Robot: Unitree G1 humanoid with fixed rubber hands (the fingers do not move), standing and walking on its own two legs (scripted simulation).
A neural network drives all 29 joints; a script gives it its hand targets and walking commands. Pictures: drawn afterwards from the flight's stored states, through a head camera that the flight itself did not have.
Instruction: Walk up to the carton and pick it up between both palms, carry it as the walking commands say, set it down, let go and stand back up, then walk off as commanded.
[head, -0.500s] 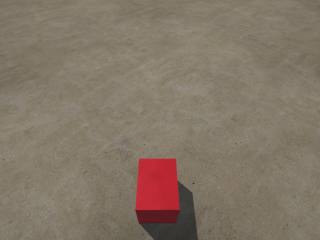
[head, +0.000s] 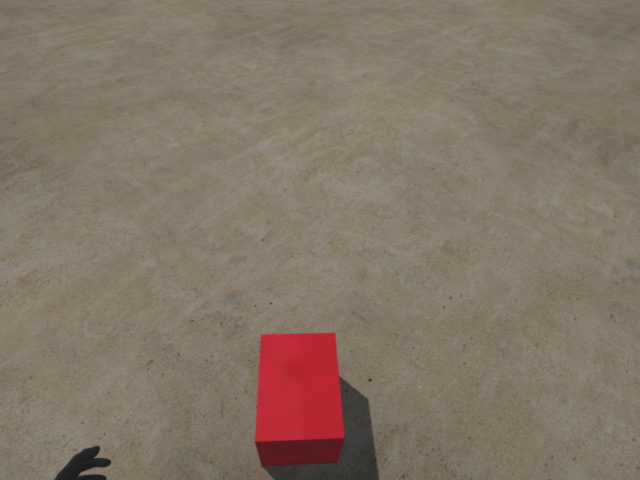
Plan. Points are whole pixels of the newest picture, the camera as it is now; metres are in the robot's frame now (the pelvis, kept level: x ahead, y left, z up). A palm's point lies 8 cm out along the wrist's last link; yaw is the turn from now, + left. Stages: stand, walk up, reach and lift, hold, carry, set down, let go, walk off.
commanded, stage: walk up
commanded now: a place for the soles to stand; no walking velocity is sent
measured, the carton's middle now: (298, 398) +0.47 +0.03 -0.63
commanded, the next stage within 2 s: reach and lift in 1.16 s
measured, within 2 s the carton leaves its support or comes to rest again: neither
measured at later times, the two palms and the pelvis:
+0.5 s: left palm out of the picture +0.12 +0.31 -0.08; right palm out of the picture +0.11 -0.32 -0.08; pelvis +0.00 +0.00 +0.02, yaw +0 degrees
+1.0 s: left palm out of the picture +0.10 +0.32 -0.08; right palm out of the picture +0.08 -0.32 -0.08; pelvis -0.01 +0.01 +0.02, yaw -1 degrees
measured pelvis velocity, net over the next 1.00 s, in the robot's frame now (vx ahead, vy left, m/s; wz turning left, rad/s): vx -0.01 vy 0.01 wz -0.02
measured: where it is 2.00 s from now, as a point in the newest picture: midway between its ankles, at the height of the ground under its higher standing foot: outside the picture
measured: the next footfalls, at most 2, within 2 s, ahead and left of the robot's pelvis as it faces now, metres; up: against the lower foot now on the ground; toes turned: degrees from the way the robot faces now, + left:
none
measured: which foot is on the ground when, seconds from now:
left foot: down 0.00-1.00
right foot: down 0.00-1.00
